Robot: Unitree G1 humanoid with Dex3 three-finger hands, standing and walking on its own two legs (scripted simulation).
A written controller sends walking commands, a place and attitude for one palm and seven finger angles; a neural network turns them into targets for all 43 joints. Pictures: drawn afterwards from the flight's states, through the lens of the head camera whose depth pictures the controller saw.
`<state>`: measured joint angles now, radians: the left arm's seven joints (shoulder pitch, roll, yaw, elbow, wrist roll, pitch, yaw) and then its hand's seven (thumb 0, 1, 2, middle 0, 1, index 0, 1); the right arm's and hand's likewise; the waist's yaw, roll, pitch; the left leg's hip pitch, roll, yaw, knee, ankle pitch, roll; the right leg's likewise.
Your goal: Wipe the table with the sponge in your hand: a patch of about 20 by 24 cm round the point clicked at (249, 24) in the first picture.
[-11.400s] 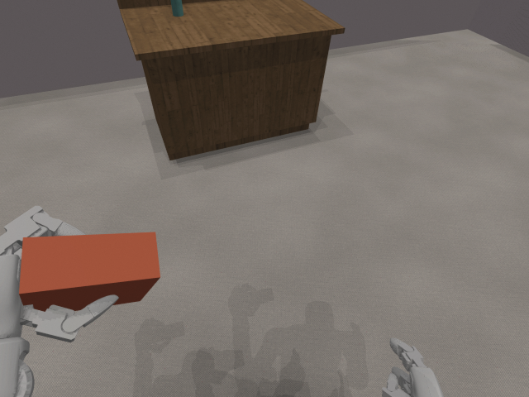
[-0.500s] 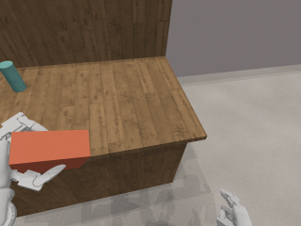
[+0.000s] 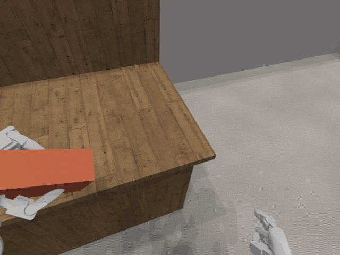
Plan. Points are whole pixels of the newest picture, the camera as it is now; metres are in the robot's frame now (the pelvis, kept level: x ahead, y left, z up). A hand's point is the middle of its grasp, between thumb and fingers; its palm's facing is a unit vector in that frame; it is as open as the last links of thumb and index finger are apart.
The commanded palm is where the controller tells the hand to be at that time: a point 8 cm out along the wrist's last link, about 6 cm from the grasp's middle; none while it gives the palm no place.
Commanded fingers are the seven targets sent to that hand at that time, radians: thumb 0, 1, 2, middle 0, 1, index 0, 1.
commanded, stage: shuffle to correct the standing spot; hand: left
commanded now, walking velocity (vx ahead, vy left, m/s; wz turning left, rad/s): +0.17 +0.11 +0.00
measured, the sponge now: (61, 173) +0.23 +0.21 +0.14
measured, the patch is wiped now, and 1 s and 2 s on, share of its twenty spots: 0.00 0.00 0.00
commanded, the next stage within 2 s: come to a stop and stand still in 0.46 s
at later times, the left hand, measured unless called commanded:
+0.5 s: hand (31, 134) +0.28 +0.27 +0.18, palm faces +0.31 -0.82 -0.48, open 9.6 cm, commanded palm +0.22 +0.31 +0.19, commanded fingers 0.00 0.10 1.30 -1.20 -1.60 -1.20 -1.60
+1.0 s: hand (25, 127) +0.30 +0.29 +0.18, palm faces +0.24 -0.88 -0.42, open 9.6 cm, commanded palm +0.25 +0.33 +0.19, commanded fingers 0.00 0.10 1.30 -1.20 -1.60 -1.20 -1.60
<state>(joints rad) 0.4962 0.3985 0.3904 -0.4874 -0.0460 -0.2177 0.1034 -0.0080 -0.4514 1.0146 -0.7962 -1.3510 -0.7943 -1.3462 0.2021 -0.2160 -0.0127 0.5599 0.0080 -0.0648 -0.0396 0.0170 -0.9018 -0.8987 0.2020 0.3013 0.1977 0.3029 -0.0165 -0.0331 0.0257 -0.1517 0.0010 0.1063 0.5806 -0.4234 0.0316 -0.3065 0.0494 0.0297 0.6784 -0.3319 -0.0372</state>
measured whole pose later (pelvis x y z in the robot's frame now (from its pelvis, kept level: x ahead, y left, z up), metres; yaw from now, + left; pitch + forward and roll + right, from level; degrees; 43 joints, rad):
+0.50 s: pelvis +0.04 +0.05 -0.01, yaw -5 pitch -1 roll +2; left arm 0.42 0.43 0.42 -0.49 -0.02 -0.21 0.09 -0.01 -0.45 1.02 -0.80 -1.35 -0.79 -1.35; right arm 0.20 -0.15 0.02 0.58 0.02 -0.10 -0.03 0.02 -0.90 -0.90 0.20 0.30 0.20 0.30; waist -0.01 -0.04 0.04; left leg -0.39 0.01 0.06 0.65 -0.24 0.00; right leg -0.32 -0.03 -0.05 0.73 -0.40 -0.02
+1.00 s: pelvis +0.06 +0.07 +0.02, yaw -6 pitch +0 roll -1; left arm 0.52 0.41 0.37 -0.53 -0.05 -0.17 0.10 -0.01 -0.45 1.02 -0.80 -1.35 -0.79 -1.35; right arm 0.19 -0.17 0.03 0.56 0.01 -0.08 -0.05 0.02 -0.90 -0.90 0.20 0.30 0.20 0.30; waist -0.02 -0.02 0.00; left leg -0.27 0.03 0.02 0.46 -0.20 0.00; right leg -0.16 0.02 -0.04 0.39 -0.23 -0.01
